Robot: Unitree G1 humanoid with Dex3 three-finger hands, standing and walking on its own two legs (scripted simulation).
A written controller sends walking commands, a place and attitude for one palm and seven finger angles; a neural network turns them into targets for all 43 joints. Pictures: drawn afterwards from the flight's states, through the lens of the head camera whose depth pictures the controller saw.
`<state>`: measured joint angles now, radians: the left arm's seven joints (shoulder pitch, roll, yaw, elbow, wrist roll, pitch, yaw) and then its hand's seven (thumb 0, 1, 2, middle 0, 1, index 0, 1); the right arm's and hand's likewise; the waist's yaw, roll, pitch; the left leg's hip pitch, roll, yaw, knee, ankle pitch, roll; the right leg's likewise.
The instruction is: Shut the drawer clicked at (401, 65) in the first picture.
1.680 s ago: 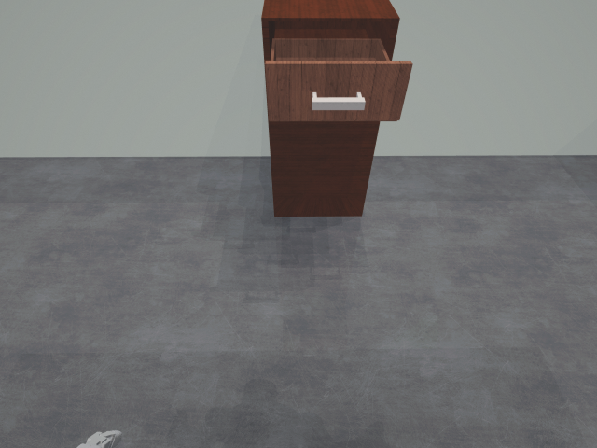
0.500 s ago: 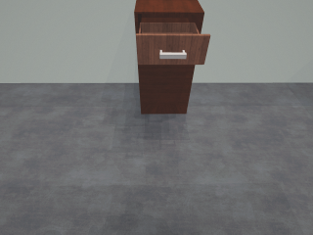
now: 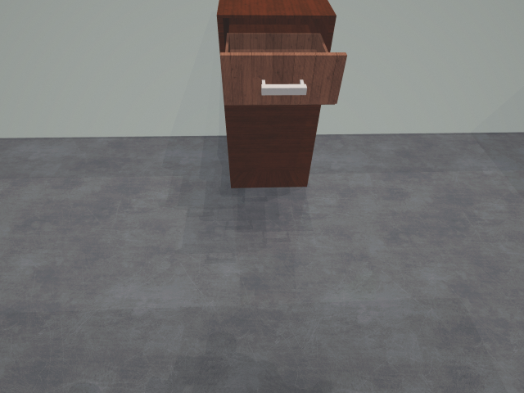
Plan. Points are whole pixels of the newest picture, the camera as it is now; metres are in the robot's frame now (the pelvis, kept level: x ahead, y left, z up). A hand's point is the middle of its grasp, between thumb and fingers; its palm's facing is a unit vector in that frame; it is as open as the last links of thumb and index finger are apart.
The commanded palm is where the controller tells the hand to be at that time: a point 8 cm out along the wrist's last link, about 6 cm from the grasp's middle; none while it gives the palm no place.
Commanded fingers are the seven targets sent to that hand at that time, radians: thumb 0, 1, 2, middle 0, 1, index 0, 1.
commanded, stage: walk to a spot facing it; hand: left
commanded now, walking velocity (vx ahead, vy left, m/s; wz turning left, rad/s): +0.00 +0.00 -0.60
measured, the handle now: (283, 86) +0.94 +0.01 +0.00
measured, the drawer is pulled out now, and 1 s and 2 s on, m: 0.29 0.29 0.29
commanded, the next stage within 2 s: none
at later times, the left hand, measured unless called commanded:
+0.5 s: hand out of the picture +0.02 +0.16 -0.16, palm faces -0.15 -0.96 -0.22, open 7.4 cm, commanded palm none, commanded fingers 0.00 0.90 0.90 -0.20 -0.30 -0.20 -0.30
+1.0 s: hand (176, 311) +0.31 +0.21 -0.19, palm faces -0.42 -0.89 -0.19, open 7.4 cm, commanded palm none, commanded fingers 0.00 0.90 0.90 -0.20 -0.30 -0.20 -0.30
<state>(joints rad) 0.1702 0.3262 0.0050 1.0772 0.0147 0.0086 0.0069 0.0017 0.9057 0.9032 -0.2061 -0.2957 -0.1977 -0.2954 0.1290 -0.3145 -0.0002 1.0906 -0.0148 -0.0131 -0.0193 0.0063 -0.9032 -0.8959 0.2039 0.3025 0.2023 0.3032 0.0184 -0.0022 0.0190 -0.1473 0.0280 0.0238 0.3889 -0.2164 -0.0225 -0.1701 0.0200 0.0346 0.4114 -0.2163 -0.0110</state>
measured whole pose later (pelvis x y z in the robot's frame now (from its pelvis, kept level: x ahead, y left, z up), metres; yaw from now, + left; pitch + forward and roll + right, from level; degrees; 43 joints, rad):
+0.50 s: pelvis +0.01 -0.03 +0.00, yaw -15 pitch +0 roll +2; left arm 0.43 0.16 0.03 0.98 0.02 -0.02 -0.01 0.00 0.91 0.90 -0.21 -0.30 -0.20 -0.30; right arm 0.20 -0.24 -0.07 0.95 -0.03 0.01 0.01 0.01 -0.91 -0.90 0.20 0.30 0.20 0.30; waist 0.04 0.01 0.02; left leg -0.55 0.07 0.01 1.11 -0.22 -0.05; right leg -0.19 0.09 0.08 0.40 -0.20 -0.09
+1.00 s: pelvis +0.20 +0.02 +0.00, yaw -32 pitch +0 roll -2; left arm 0.35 0.27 0.11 0.99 0.04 0.01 -0.02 0.00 0.91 0.90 -0.20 -0.29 -0.19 -0.29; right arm 0.26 -0.12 -0.02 0.91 -0.02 -0.09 -0.02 0.00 -0.91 -0.90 0.20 0.30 0.20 0.30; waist 0.05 -0.07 -0.01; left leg -0.18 0.03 0.15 0.47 -0.29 0.05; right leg -0.50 0.01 0.02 1.21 -0.28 -0.01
